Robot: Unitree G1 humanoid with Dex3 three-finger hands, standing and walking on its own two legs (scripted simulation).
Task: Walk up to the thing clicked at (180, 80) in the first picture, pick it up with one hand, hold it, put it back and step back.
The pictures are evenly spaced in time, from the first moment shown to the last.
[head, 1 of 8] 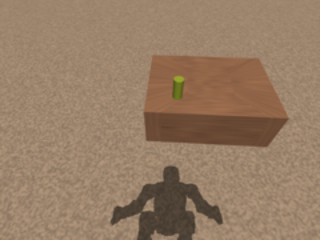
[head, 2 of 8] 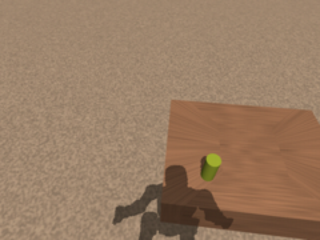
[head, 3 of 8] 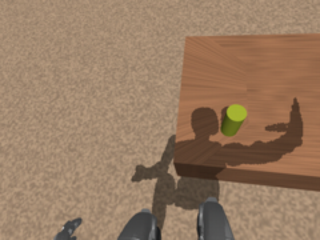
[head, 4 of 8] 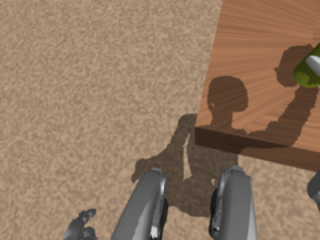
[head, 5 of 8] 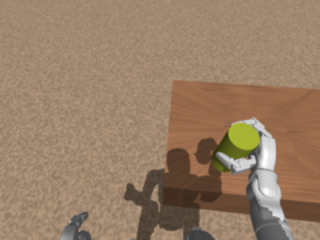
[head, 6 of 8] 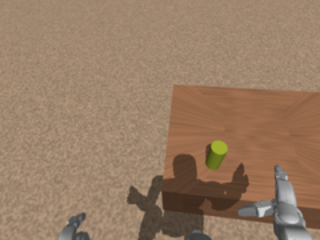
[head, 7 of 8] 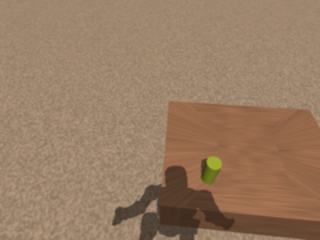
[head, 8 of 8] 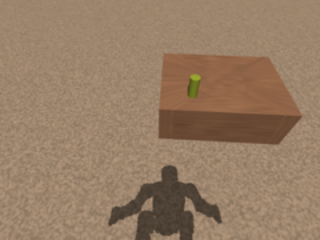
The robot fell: no
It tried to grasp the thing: yes
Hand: right
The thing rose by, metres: 0.37
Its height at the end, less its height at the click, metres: +0.00
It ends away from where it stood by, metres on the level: 0.01
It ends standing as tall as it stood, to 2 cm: yes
